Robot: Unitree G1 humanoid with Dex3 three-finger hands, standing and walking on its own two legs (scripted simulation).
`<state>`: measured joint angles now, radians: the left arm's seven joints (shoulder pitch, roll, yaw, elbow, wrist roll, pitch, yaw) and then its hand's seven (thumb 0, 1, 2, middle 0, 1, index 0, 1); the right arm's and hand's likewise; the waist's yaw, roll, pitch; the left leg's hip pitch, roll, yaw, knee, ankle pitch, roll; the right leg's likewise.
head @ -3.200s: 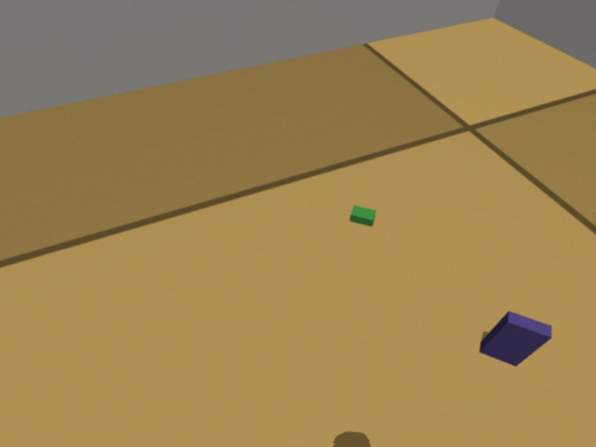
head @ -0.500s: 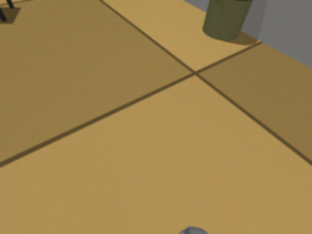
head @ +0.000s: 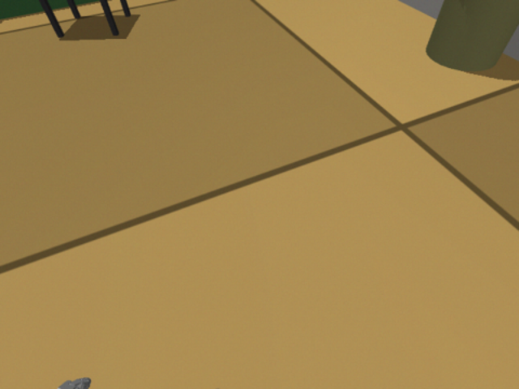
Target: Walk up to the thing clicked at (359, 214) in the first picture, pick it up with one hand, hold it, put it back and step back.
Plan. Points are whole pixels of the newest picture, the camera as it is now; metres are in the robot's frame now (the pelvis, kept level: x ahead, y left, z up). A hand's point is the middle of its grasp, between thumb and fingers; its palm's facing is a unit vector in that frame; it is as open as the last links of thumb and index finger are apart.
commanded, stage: walk up
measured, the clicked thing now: out of the picture -0.08 -1.16 -0.73
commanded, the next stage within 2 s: stand in 0.70 s
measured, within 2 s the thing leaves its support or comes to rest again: neither
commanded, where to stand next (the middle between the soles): +0.08 -0.04 m, yaw +0 degrees
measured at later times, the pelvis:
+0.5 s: pelvis +0.01 -0.01 +0.02, yaw +3 degrees
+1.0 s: pelvis +0.01 -0.01 +0.03, yaw +2 degrees
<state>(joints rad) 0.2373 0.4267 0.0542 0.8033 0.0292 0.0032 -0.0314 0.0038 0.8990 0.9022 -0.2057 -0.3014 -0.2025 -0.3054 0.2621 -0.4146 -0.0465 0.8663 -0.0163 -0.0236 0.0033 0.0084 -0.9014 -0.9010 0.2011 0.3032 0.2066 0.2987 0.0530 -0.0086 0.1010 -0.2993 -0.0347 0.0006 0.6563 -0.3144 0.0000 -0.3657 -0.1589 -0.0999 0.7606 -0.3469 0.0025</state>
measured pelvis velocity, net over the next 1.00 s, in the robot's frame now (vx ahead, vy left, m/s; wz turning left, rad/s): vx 0.01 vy -0.01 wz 0.03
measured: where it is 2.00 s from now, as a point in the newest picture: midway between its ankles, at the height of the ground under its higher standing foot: outside the picture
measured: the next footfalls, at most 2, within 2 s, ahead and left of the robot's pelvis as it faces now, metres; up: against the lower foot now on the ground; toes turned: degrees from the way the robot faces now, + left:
none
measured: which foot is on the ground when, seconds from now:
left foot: down 0.00-1.00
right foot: down 0.00-1.00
